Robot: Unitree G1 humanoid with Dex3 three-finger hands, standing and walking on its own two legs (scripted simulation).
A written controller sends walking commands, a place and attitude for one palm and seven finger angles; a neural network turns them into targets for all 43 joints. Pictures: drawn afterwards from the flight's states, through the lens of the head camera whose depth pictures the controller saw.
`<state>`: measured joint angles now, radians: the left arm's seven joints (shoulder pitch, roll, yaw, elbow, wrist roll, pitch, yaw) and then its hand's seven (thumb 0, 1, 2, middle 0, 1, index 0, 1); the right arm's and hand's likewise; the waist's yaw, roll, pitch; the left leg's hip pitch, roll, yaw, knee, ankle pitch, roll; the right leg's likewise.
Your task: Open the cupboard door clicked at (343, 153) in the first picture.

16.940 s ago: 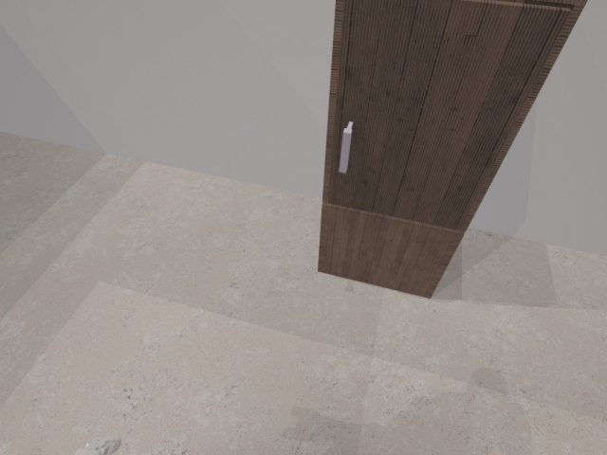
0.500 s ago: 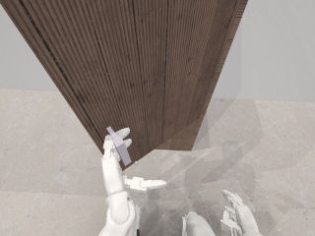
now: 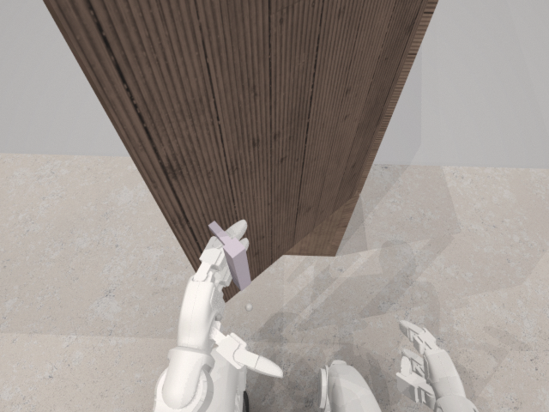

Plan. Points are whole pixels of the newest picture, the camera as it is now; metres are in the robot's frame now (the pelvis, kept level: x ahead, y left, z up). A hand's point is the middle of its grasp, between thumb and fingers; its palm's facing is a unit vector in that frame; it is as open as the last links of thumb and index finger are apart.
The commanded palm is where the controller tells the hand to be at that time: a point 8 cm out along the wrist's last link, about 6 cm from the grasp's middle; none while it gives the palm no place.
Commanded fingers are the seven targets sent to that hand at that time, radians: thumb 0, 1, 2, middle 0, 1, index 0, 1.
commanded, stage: slide the hand sideways off the handle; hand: left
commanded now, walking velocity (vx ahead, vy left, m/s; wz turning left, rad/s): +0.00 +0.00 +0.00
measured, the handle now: (230, 257) +0.32 +0.08 +0.03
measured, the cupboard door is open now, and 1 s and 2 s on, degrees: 43 42 42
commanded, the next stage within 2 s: draw the hand back to the body in 0.90 s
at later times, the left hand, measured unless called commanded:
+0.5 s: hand (221, 333) +0.22 +0.08 +0.03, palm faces -0.05 -1.00 +0.01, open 15.9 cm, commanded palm +0.19 +0.15 +0.02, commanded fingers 0.00 -0.50 0.30 -0.15 -0.30 -0.15 -0.30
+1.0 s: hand (172, 364) +0.19 +0.14 +0.02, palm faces -0.02 -1.00 +0.01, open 16.3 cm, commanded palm +0.16 +0.19 +0.03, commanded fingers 0.00 -0.50 0.30 -0.15 -0.30 -0.15 -0.30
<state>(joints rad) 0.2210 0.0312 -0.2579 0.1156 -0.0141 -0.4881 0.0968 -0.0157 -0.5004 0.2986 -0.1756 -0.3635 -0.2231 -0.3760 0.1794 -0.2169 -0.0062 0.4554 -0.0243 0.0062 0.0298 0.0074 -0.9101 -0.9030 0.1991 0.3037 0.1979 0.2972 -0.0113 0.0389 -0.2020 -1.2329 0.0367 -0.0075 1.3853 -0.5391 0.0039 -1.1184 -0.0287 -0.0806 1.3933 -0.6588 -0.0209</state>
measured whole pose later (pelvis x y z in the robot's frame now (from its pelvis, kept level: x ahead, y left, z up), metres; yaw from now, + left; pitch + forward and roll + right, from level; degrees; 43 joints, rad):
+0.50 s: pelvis +0.01 -0.01 +0.00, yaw +0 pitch +23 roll -2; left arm 0.44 0.08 -0.18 -0.04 -0.03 -0.51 0.03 -0.02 -0.50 0.30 -0.21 -0.33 -0.24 -0.34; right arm 0.17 -0.19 0.01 0.42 -0.02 0.03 0.02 0.01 -0.91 -0.90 0.20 0.30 0.20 0.30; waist 0.00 0.02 -0.21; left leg -1.24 0.05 -0.01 1.41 -0.56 -0.01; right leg -1.13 -0.02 -0.08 1.42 -0.68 -0.03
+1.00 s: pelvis +0.00 -0.01 -0.02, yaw -1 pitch +23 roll -3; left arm 0.56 0.16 0.00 -0.12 -0.21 -0.52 -0.19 -0.02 -0.50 0.30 -0.16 -0.31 -0.16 -0.30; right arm 0.15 -0.20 -0.03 0.46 0.00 -0.03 -0.03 0.01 -0.91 -0.90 0.20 0.30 0.20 0.30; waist 0.02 0.03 -0.22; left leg -1.31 0.06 -0.05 1.49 -0.58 -0.01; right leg -1.18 0.00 -0.11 1.48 -0.70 -0.04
